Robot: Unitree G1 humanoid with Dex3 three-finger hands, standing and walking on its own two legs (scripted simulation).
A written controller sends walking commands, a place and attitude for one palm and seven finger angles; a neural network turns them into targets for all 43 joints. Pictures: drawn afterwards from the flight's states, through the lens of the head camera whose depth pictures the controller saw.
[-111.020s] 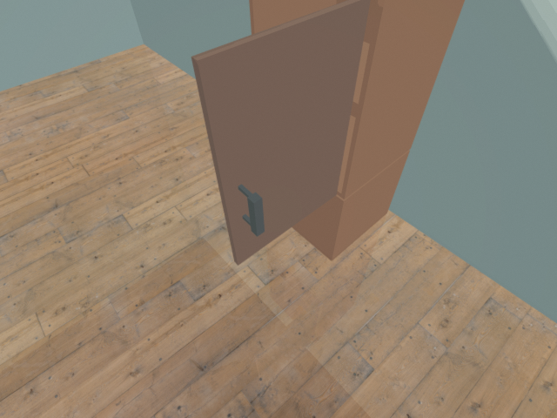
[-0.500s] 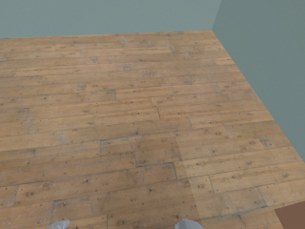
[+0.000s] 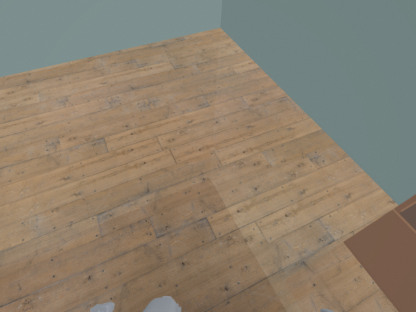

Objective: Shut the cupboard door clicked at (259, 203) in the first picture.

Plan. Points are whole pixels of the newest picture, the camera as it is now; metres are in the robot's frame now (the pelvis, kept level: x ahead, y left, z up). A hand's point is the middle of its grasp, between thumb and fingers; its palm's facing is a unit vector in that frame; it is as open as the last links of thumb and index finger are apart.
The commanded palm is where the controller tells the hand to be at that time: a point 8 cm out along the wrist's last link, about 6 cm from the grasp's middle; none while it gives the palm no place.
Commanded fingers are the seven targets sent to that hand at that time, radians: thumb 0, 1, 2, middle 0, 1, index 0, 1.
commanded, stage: turn to face it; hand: left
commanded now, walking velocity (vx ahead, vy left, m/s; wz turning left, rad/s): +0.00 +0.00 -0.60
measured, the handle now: out of the picture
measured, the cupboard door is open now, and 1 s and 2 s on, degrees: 0 0 0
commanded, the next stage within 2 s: take the last steps up to it in 1.54 s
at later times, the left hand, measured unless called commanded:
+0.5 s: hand (133, 287) +0.18 +0.18 -0.15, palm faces -0.31 -0.92 -0.24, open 7.4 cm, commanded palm none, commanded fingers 0.00 0.90 0.90 -0.20 -0.30 -0.20 -0.30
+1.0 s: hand (155, 292) +0.17 +0.13 -0.17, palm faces -0.51 -0.83 -0.20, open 7.4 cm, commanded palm none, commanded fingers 0.00 0.90 0.90 -0.20 -0.30 -0.20 -0.30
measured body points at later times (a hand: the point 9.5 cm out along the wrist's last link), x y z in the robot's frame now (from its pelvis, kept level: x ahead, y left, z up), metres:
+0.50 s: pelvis +0.00 +0.01 +0.00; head +0.05 +0.00 +0.45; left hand +0.19 +0.23 -0.14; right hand -0.04 -0.25 -0.14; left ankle +0.02 +0.12 -0.73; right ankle -0.04 -0.11 -0.71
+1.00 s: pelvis +0.01 +0.00 +0.00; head +0.06 -0.01 +0.45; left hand +0.20 +0.17 -0.15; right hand -0.04 -0.28 -0.12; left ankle +0.08 +0.10 -0.72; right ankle -0.03 -0.11 -0.73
